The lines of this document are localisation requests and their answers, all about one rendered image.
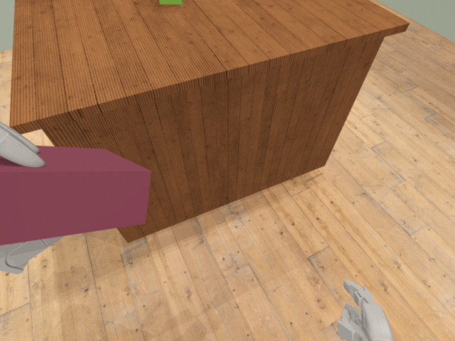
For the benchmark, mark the right robot hand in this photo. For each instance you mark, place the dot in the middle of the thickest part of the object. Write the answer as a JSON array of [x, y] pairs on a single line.
[[368, 325]]

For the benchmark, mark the sponge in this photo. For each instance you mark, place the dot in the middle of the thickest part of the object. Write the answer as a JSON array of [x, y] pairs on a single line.
[[79, 190]]

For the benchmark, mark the left robot hand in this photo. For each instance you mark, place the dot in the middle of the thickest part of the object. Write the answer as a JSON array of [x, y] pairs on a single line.
[[18, 149]]

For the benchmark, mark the table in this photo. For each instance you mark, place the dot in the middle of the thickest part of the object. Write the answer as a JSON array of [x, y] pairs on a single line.
[[219, 99]]

